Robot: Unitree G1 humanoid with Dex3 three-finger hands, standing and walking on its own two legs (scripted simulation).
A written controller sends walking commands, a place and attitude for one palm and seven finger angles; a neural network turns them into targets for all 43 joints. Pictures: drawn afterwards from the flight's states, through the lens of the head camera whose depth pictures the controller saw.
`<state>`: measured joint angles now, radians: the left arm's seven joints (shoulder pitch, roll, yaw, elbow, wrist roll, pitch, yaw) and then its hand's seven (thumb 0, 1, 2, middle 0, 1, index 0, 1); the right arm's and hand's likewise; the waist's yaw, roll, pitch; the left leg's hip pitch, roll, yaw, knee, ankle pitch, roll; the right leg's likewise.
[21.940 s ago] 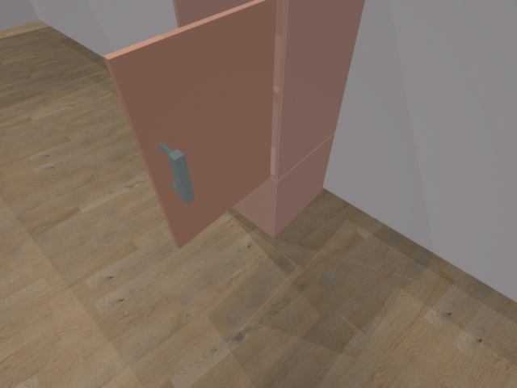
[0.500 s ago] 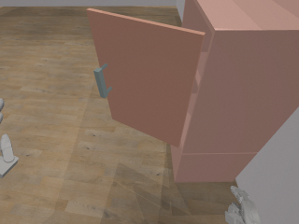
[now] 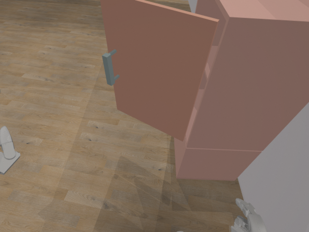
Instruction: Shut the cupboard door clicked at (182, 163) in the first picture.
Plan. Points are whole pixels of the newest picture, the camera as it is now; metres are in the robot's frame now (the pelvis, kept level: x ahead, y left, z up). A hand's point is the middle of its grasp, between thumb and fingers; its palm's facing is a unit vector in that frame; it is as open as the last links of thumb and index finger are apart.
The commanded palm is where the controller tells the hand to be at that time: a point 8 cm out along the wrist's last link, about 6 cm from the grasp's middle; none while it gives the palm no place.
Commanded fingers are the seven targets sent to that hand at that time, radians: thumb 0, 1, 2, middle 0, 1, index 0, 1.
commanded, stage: step back with the hand held close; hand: left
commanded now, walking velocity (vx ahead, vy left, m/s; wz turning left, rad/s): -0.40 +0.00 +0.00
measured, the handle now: (112, 67) +0.74 +0.21 -0.01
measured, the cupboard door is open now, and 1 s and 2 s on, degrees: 61 61 61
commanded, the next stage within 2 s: stop stepping back and stand still in 0.80 s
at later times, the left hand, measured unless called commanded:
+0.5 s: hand (44, 177) +0.18 +0.19 +0.18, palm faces +0.28 -0.86 -0.43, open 7.5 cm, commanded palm +0.10 +0.26 +0.20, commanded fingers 0.00 0.90 0.90 -0.20 -0.30 -0.20 -0.30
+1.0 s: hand out of the picture -0.01 +0.24 +0.19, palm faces +0.42 -0.76 -0.49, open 7.5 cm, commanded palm -0.09 +0.28 +0.20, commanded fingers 0.00 0.90 0.90 -0.20 -0.30 -0.20 -0.30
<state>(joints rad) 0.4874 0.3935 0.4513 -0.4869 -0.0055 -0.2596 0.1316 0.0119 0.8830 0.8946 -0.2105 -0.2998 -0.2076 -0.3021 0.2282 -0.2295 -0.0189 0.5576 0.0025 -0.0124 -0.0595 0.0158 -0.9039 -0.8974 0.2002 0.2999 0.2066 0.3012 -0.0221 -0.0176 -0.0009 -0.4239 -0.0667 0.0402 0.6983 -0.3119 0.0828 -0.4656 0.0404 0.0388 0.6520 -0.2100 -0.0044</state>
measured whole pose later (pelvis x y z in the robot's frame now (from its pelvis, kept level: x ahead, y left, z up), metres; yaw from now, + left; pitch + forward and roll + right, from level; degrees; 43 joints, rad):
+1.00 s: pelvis -0.20 -0.03 +0.01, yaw +6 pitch +4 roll -2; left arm 0.55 0.47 0.44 -0.55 -0.01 -0.23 0.12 0.02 0.88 0.89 -0.21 -0.30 -0.21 -0.30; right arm 0.28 -0.16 0.01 0.59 -0.01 -0.07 -0.08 0.02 -0.90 -0.90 0.20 0.30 0.20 0.30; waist -0.06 -0.03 -0.07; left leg -0.54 0.02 -0.03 0.56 -0.20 0.02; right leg -0.20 0.09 0.03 0.60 -0.39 0.01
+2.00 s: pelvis -0.29 +0.01 +0.00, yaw +1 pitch +0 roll +2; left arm 0.24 0.27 0.09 0.30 0.02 0.05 0.03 0.00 0.90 0.90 -0.20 -0.30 -0.19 -0.30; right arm 0.17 -0.29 0.00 0.72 -0.04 -0.03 -0.01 0.01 -0.91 -0.90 0.20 0.30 0.20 0.30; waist -0.05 0.03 0.00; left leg -0.40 0.00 0.05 0.66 -0.25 0.00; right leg -0.34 -0.02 -0.01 0.77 -0.47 0.01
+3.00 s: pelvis -0.28 +0.03 +0.03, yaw -1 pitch -2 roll +0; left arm 0.34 0.12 0.01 1.14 0.02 0.00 0.03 0.00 0.90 0.89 -0.20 -0.30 -0.20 -0.30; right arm 0.32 -0.13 0.00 1.13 -0.02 0.00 -0.03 0.01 -0.91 -0.90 0.20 0.30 0.20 0.30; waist -0.01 -0.01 0.01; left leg -0.19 0.00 0.08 0.40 -0.18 0.03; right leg -0.16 0.00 0.02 0.42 -0.23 0.00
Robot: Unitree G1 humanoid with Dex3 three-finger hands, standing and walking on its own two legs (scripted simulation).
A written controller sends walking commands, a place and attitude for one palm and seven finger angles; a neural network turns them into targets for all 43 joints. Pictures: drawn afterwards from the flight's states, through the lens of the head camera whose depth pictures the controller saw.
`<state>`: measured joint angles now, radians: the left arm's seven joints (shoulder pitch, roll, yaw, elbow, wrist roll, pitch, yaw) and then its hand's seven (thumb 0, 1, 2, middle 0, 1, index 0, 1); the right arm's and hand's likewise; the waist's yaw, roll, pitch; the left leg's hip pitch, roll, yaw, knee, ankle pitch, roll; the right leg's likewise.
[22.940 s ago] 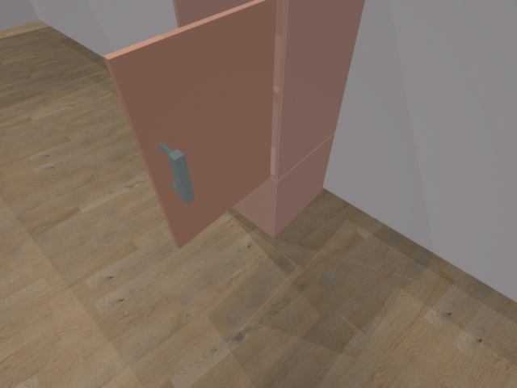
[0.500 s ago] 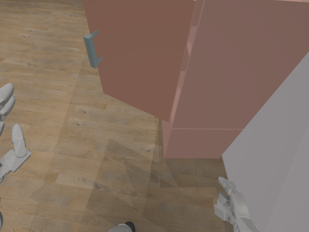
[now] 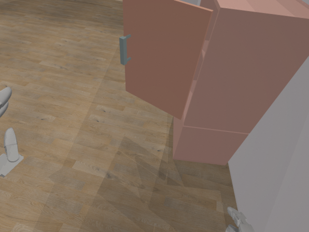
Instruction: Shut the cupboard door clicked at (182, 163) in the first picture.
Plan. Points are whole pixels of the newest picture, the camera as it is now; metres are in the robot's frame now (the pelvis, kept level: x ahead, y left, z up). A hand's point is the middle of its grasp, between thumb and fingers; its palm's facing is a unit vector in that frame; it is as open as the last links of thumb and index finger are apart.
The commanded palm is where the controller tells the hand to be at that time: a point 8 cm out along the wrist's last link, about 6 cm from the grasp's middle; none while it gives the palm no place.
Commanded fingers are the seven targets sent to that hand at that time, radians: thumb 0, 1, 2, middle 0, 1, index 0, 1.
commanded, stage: stop stepping back and stand still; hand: left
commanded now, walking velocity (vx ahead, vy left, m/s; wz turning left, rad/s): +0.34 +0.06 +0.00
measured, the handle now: (126, 49) +0.96 +0.15 -0.02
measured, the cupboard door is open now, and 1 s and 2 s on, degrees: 61 61 61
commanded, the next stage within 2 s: let the arm hang, fingers relaxed in 0.74 s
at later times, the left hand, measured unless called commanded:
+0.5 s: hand out of the picture +0.14 +0.27 +0.20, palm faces +0.35 -0.85 -0.39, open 7.5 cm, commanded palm +0.09 +0.32 +0.19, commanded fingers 0.00 0.90 0.90 -0.20 -0.30 -0.20 -0.30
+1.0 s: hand (51, 230) +0.15 +0.24 -0.05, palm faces -0.01 -0.93 -0.37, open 7.4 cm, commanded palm none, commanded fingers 0.00 0.90 0.90 -0.20 -0.30 -0.20 -0.30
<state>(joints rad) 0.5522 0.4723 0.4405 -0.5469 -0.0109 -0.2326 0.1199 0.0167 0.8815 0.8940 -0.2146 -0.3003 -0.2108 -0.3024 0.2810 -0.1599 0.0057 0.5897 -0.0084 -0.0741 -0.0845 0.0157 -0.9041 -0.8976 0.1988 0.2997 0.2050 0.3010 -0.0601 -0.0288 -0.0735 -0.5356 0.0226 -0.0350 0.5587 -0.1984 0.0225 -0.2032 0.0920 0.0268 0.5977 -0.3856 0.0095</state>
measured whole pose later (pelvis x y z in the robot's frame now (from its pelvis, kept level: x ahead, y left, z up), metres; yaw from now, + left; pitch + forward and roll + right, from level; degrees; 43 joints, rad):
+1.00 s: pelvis -0.08 +0.05 -0.01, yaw -4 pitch +0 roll +2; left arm 0.24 0.27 0.09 0.30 0.02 0.05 0.03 0.00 0.90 0.90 -0.20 -0.30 -0.19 -0.30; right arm 0.17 -0.29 0.00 0.72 -0.04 -0.03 -0.01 0.01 -0.91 -0.90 0.20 0.30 0.20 0.30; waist -0.05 0.03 0.00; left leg -0.40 0.00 0.05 0.66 -0.25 0.00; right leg -0.34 -0.02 -0.01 0.77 -0.47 0.01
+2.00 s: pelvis -0.08 +0.07 +0.01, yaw -7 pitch -2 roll +0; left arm 0.34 0.12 0.01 1.14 0.02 0.00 0.03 0.00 0.90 0.89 -0.20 -0.30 -0.20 -0.30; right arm 0.32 -0.13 0.00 1.13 -0.02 0.00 -0.03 0.01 -0.91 -0.90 0.20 0.30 0.20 0.30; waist -0.01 -0.01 0.01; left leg -0.19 0.00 0.08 0.40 -0.18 0.03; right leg -0.16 0.00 0.02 0.42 -0.23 0.00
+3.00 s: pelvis -0.07 +0.08 +0.00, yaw +3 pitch -1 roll -1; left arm 0.22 0.21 0.08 1.00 0.02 0.04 0.03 0.00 0.90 0.89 -0.20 -0.30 -0.20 -0.30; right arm 0.23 -0.17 -0.04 1.02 -0.03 0.04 0.00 0.01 -0.91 -0.90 0.20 0.30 0.20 0.30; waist -0.01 -0.05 0.09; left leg -0.32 -0.04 0.03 0.65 -0.30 0.06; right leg -0.26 -0.08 -0.10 0.72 -0.43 0.03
